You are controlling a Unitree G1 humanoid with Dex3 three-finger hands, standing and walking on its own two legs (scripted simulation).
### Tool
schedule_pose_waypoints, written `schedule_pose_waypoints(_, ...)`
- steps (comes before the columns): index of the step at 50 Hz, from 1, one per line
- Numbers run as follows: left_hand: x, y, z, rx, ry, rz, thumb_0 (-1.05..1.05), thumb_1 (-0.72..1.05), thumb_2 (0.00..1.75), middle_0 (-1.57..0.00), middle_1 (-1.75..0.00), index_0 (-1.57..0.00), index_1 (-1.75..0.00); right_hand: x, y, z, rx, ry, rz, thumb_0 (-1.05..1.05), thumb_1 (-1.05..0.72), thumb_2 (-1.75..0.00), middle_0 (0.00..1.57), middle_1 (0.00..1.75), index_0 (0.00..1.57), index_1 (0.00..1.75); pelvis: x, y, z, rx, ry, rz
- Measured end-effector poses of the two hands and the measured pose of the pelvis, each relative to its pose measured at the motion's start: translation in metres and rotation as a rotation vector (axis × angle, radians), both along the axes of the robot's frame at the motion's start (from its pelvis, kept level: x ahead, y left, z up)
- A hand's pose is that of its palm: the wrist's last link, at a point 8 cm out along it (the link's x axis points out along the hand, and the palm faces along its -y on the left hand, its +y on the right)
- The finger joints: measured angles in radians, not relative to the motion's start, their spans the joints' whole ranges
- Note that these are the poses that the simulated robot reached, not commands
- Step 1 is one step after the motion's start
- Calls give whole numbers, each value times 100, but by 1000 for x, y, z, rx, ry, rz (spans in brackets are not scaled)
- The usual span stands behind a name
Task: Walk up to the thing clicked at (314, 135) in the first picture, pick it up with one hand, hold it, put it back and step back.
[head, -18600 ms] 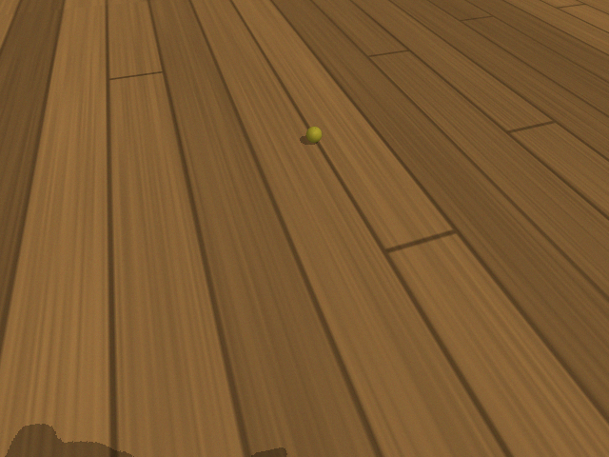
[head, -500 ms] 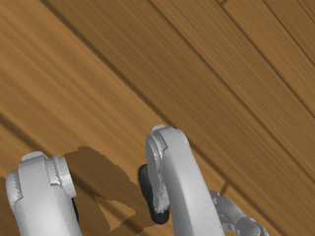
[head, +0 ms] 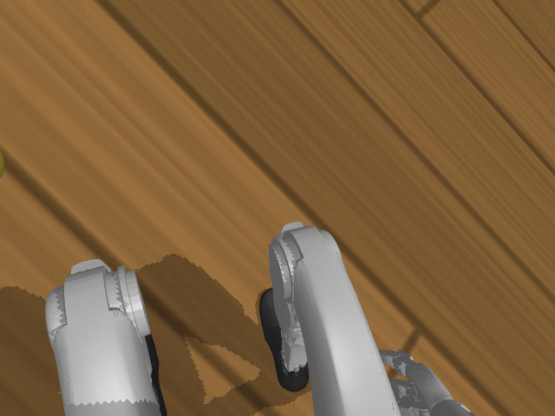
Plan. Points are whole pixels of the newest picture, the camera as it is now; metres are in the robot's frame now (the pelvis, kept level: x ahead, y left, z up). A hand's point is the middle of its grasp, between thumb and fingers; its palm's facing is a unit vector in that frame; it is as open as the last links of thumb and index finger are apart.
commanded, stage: lift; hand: left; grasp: from above
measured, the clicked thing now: out of the picture +0.47 +0.35 -0.17
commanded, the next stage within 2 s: hold in 1.66 s
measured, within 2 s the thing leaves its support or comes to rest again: neither
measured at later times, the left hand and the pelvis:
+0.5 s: hand out of the picture +0.41 +0.35 -0.04, palm faces -0.45 -0.12 -0.89, open 11.2 cm; pelvis -0.01 +0.00 +0.07, yaw +3 degrees
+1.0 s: hand out of the picture +0.34 +0.31 +0.16, palm faces -0.41 -0.15 -0.90, open 11.1 cm; pelvis +0.01 +0.00 +0.24, yaw +7 degrees
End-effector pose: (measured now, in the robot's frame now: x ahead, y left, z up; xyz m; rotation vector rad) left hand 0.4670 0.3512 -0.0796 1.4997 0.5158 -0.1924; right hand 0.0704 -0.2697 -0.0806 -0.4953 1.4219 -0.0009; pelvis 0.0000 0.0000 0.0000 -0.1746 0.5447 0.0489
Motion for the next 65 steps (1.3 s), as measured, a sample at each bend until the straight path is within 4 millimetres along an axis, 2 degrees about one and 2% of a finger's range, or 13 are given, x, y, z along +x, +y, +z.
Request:
schedule_pose_waypoints(6,-4,0,11,-10,10,20,1,-18,64,-63,-82,-56,-77,-4,0,5,-1,-2,-26,0,-91,-90,20,30,20,30,-2,0,7,7,7,6)
schedule_pose_waypoints(13,-18,-3,31,-26,31,32,1,-16,63,-62,-83,-54,-78,-1,3,16,13,-25,-60,0,-91,-90,20,30,21,30,-2,-1,23,18,21,15)
schedule_pose_waypoints(21,-39,-1,73,-27,25,28,1,-15,61,-61,-82,-54,-78,18,7,35,34,-92,-71,0,-91,-90,20,30,21,30,-4,-1,49,32,27,29)
schedule_pose_waypoints(28,-60,-2,117,-35,21,24,1,-15,61,-61,-82,-54,-78,41,13,62,51,-168,-66,0,-91,-90,20,30,21,30,-5,0,81,41,26,39)
schedule_pose_waypoints(39,-93,-16,202,-53,-18,12,1,-13,59,-60,-83,-53,-78,74,21,125,68,-274,-66,0,-90,-89,20,30,21,30,-2,-1,147,63,-18,60)
schedule_pose_waypoints(53,-132,-41,324,-68,-14,27,1,-13,60,-58,-84,-51,-79,92,33,235,105,-384,-99,0,-90,-89,20,30,21,30,11,1,259,108,-151,86)
schedule_pose_waypoints(59,-137,-46,361,-54,1,43,0,-13,61,-58,-84,-51,-80,96,32,273,113,-412,-114,0,-90,-89,20,30,21,30,21,1,298,128,-205,91)
schedule_pose_waypoints(65,-134,-54,390,-48,5,45,0,-13,61,-57,-85,-50,-80,97,28,303,109,-421,-128,0,-90,-90,20,30,21,30,33,2,329,141,-249,94)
